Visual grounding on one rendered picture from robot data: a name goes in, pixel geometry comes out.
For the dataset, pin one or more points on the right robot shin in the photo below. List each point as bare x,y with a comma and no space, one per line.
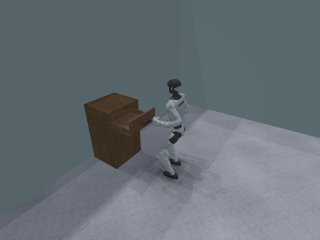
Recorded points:
171,150

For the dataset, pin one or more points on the left robot forearm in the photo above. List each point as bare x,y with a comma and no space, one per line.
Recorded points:
169,124

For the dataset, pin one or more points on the humanoid robot torso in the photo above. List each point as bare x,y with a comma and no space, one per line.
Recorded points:
179,106

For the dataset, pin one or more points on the right robot hand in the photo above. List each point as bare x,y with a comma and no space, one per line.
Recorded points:
167,120

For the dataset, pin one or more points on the drawer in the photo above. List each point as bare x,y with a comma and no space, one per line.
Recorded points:
129,121

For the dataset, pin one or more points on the left robot hand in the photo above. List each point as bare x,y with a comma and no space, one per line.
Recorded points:
155,121

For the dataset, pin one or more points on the handle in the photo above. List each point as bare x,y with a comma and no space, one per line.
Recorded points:
145,123

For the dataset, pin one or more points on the robot right upper arm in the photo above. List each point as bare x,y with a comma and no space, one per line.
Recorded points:
186,108

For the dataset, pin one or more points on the cabinet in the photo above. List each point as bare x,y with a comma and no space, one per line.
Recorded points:
110,146

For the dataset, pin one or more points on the robot left upper arm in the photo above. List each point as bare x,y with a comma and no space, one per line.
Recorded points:
171,108

